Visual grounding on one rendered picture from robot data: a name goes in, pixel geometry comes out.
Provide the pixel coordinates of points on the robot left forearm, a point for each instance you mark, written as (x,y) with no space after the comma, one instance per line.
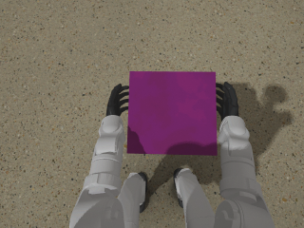
(105,170)

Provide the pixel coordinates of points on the robot right forearm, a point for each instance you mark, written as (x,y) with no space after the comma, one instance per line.
(238,172)

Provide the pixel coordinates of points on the robot right thigh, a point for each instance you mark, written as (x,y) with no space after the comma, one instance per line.
(197,210)

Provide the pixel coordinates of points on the right robot hand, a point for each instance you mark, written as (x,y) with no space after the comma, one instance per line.
(229,101)

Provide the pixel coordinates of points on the right robot shin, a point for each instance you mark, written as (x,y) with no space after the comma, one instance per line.
(184,171)

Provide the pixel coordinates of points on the right robot upper arm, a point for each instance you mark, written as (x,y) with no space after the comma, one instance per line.
(233,213)

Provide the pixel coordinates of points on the carton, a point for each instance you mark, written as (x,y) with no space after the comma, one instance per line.
(172,113)

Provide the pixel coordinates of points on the left robot upper arm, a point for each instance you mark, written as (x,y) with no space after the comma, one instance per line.
(104,212)

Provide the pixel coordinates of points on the left robot hand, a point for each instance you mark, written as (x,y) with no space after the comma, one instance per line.
(114,103)

